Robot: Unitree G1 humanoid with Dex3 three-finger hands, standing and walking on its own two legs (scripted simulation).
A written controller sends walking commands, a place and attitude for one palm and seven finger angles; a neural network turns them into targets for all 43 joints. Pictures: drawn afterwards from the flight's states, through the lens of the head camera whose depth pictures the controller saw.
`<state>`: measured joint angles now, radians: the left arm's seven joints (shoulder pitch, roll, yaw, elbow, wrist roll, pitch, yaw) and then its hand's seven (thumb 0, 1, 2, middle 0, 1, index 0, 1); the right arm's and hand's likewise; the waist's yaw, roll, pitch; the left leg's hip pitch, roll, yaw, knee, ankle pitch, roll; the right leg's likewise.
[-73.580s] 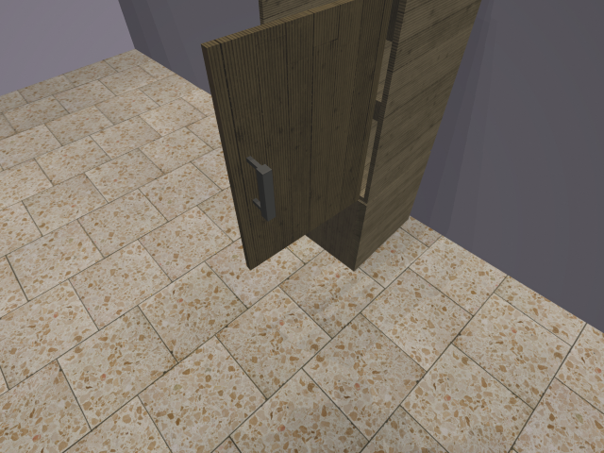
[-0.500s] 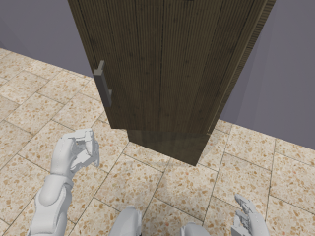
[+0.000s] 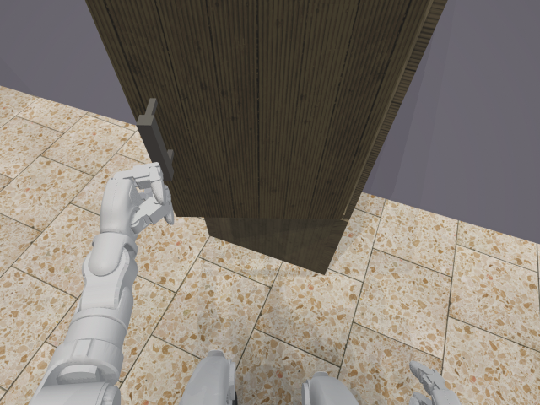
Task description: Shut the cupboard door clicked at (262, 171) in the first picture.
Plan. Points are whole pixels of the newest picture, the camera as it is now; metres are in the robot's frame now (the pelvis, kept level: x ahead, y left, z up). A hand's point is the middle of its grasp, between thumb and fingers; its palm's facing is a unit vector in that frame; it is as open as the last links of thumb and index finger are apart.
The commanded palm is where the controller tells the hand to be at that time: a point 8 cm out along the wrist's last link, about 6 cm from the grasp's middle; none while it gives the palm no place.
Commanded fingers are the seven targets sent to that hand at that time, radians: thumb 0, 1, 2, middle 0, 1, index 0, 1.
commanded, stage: bring the fist close to the handle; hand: left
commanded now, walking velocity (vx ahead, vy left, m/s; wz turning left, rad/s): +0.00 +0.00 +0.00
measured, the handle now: (159, 141) +0.52 +0.20 +0.05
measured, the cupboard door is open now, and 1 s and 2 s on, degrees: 20 18 2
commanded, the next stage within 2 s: push the door shut along its arc in 0.48 s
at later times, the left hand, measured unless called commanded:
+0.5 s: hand (176, 190) +0.42 +0.16 +0.05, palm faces +0.03 -1.00 -0.04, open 3.1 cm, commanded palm +0.39 +0.21 +0.05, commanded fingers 0.00 0.90 0.90 -1.30 -1.50 -1.30 -1.50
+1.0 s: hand (171, 169) +0.45 +0.17 +0.06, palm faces -0.09 -1.00 -0.03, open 3.1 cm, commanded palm +0.45 +0.21 +0.05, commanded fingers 0.00 0.90 0.90 -1.30 -1.50 -1.30 -1.50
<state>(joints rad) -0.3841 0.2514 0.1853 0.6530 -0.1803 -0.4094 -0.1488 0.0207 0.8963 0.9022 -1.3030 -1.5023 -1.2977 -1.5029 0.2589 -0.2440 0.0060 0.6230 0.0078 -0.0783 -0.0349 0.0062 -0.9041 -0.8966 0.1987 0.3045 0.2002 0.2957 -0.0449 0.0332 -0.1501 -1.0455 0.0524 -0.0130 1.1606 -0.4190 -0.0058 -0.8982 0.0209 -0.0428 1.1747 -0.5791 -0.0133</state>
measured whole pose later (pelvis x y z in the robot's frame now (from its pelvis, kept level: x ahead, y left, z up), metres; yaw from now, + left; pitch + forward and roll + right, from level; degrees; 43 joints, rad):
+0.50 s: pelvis +0.01 -0.01 +0.00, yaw -1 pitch +19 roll -1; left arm -0.46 0.26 0.24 0.79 -0.16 -0.48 -0.14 0.02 0.90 0.90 -1.30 -1.50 -1.30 -1.50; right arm 0.31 -0.24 -0.01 0.65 0.00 -0.01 -0.01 0.01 -0.91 -0.90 0.20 0.30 0.20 0.30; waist -0.06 0.03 -0.15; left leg -1.04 0.06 0.00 1.13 -0.42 -0.01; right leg -0.91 0.03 -0.02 1.17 -0.58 -0.02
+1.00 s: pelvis +0.00 +0.00 -0.01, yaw -1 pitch +21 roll -2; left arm -0.71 0.37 0.29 1.02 -0.17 -0.46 -0.32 0.02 0.90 0.90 -1.33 -1.50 -1.30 -1.50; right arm 0.29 -0.26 0.00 0.65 0.01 -0.02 -0.02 0.00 -0.91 -0.90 0.20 0.30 0.20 0.30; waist -0.08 0.04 -0.16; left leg -1.15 0.06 -0.02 1.21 -0.43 -0.01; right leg -1.00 0.03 -0.04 1.22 -0.59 -0.01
